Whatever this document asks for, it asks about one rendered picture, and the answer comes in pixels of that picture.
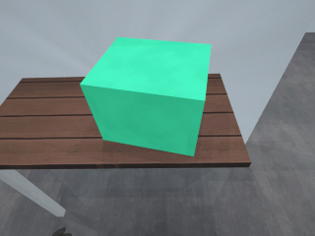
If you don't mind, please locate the table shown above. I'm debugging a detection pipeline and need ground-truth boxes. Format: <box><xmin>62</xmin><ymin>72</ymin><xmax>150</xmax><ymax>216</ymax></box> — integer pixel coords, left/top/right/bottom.
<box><xmin>0</xmin><ymin>74</ymin><xmax>252</xmax><ymax>217</ymax></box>

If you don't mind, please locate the carton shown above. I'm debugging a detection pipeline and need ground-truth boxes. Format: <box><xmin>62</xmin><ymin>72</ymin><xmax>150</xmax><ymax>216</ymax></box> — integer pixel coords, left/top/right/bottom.
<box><xmin>80</xmin><ymin>36</ymin><xmax>212</xmax><ymax>156</ymax></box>

